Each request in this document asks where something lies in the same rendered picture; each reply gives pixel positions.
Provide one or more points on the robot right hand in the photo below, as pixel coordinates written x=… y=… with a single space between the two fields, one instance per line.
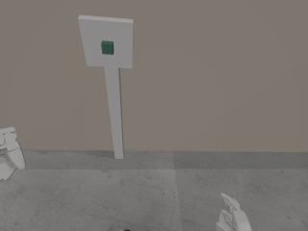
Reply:
x=238 y=221

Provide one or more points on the panel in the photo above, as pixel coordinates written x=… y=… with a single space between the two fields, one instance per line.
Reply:
x=94 y=30

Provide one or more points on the robot left hand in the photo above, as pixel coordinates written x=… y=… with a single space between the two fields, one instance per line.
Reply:
x=14 y=159

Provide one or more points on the button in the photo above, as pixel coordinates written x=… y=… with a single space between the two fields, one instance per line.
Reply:
x=107 y=47

